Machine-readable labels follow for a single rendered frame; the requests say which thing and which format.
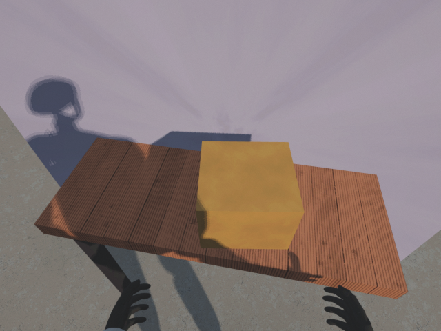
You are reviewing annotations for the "carton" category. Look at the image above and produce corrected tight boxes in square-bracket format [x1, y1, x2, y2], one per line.
[196, 141, 304, 250]

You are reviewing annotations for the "robot left hand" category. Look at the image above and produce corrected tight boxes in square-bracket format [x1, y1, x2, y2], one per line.
[105, 279, 151, 331]

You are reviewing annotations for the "table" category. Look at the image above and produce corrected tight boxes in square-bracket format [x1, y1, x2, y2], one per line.
[34, 137, 408, 299]

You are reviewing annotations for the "robot right hand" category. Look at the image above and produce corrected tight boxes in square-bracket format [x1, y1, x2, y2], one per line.
[322, 285, 373, 331]

